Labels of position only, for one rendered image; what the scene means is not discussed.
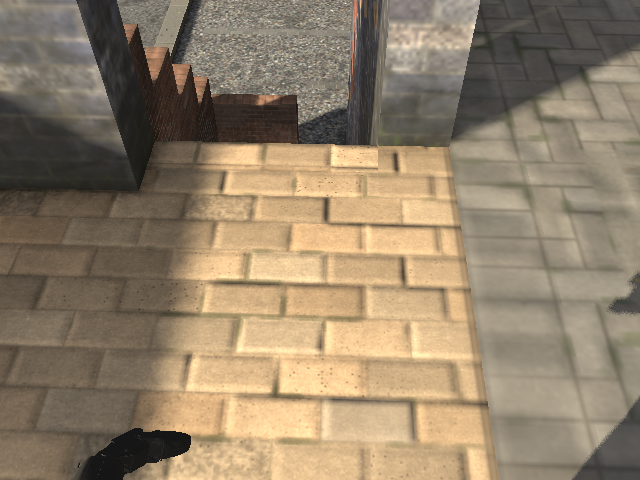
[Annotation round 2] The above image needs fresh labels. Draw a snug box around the robot left hand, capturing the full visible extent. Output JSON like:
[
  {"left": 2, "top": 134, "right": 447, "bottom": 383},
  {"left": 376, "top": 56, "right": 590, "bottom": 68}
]
[{"left": 73, "top": 428, "right": 191, "bottom": 480}]

